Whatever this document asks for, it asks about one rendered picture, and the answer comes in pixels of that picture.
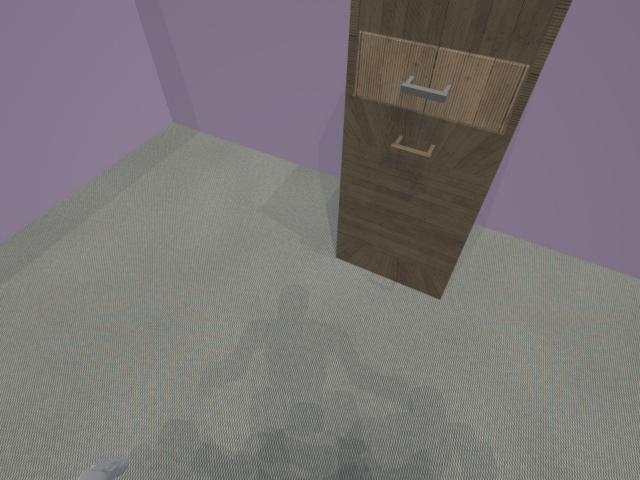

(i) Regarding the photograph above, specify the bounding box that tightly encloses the handle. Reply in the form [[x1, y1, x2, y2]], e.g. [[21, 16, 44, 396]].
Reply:
[[390, 143, 432, 163], [400, 76, 452, 103]]

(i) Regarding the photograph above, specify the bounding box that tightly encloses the drawer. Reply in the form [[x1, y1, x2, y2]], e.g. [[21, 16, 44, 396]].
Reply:
[[354, 31, 530, 133]]

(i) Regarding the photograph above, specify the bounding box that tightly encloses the cabinet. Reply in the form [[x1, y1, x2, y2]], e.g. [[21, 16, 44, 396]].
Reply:
[[336, 0, 572, 300]]

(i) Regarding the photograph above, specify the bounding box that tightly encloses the left robot hand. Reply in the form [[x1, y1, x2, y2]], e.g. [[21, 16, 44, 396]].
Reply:
[[76, 457, 129, 480]]

